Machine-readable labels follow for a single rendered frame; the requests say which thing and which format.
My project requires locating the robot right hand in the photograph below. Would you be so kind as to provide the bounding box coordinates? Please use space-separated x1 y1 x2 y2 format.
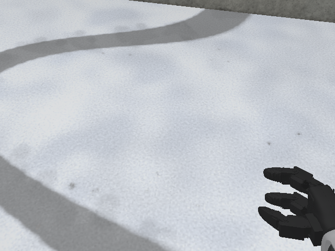
258 166 335 246

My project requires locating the right robot forearm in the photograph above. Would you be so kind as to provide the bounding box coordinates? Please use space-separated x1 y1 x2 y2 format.
321 230 335 251

